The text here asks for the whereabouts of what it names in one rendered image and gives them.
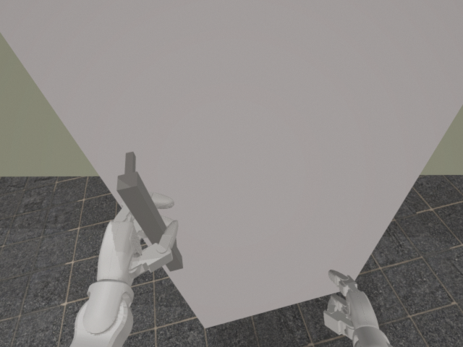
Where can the robot left forearm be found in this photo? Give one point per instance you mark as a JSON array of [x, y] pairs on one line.
[[105, 320]]

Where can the robot right hand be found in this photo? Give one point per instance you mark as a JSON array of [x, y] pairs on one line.
[[345, 316]]

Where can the handle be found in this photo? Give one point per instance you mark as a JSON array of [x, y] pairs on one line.
[[136, 197]]

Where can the robot right forearm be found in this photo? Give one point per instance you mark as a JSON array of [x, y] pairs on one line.
[[369, 337]]

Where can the robot left hand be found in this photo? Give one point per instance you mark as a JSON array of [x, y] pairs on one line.
[[122, 240]]

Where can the fridge door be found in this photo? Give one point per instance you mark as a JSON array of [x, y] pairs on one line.
[[287, 132]]

